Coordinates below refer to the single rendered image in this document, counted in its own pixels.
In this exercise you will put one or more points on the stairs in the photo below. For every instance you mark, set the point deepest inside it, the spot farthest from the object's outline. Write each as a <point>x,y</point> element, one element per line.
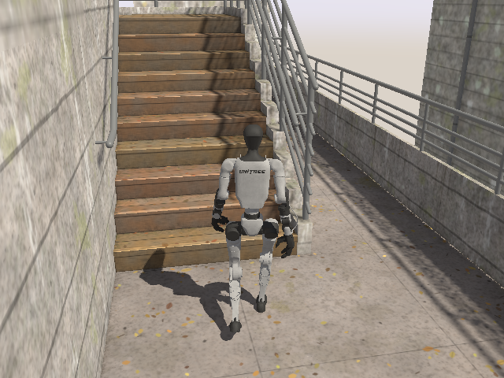
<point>185,95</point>

